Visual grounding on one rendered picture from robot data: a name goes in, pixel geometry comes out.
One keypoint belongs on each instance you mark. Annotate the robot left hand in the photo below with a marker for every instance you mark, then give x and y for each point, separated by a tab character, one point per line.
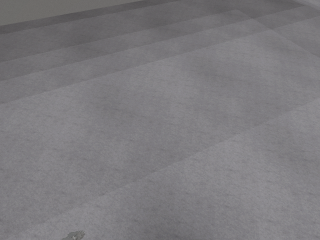
78	235

